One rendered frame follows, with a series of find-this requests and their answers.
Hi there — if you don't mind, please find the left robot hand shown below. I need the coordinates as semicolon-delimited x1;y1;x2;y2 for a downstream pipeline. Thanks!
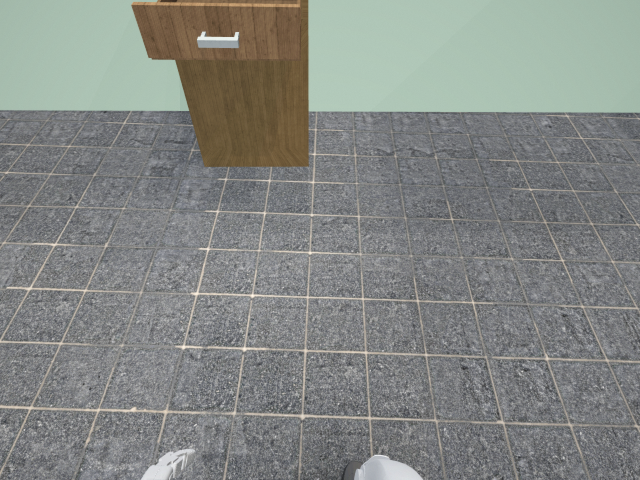
141;449;196;480

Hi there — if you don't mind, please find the robot right thigh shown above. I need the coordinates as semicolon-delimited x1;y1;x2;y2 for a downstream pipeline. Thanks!
354;459;423;480

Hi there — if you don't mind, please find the cabinet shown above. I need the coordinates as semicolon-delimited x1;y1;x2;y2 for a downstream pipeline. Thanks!
175;0;309;167

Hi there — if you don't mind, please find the drawer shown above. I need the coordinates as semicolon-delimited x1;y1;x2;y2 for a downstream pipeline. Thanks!
131;0;301;61

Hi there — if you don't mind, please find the robot right shin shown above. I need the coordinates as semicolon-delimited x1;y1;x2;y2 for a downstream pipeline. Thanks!
363;455;390;466

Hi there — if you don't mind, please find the handle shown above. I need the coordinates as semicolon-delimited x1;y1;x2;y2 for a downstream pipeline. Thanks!
197;32;240;48

